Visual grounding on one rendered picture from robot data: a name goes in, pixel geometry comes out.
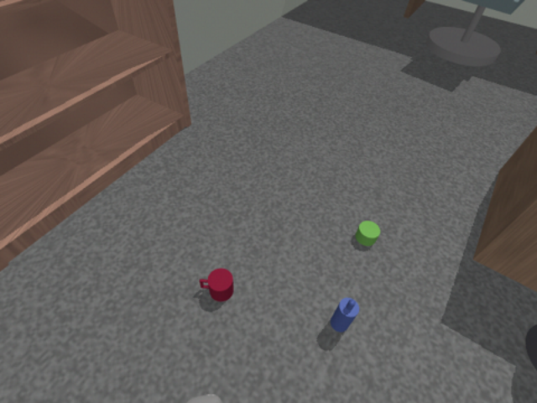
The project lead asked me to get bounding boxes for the office chair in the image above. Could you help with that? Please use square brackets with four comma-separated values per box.
[425, 0, 525, 66]

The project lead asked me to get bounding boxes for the bookshelf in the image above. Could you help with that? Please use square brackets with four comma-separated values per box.
[0, 0, 191, 271]

